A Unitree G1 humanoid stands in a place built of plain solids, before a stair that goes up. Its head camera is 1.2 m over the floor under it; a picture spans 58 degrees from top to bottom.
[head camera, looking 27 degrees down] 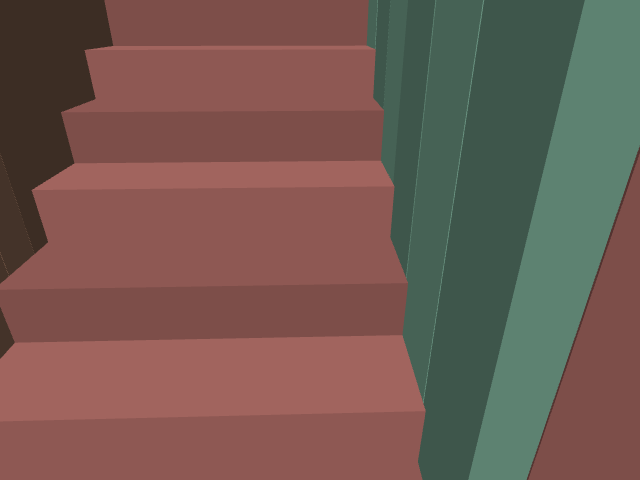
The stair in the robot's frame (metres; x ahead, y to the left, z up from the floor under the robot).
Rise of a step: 0.18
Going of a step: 0.28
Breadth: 1.13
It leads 2 degrees to the left of straight ahead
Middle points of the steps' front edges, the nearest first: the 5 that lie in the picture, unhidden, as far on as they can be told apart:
0.72 0.31 0.37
1.00 0.32 0.55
1.28 0.33 0.73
1.56 0.34 0.91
1.84 0.35 1.10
